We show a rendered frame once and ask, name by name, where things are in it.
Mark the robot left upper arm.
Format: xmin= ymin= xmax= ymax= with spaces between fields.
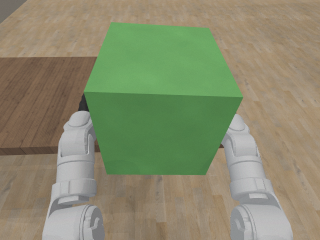
xmin=43 ymin=204 xmax=105 ymax=240

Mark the left robot forearm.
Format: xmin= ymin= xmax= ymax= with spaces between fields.
xmin=42 ymin=111 xmax=97 ymax=240

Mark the table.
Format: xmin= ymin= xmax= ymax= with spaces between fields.
xmin=0 ymin=56 xmax=224 ymax=156

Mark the carton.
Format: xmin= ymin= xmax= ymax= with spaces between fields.
xmin=84 ymin=22 xmax=243 ymax=175

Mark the robot right upper arm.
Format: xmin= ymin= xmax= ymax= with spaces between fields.
xmin=230 ymin=204 xmax=293 ymax=240

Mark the robot left hand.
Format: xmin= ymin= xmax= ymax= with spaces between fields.
xmin=78 ymin=93 xmax=89 ymax=112

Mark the right robot forearm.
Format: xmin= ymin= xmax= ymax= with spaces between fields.
xmin=221 ymin=114 xmax=294 ymax=240

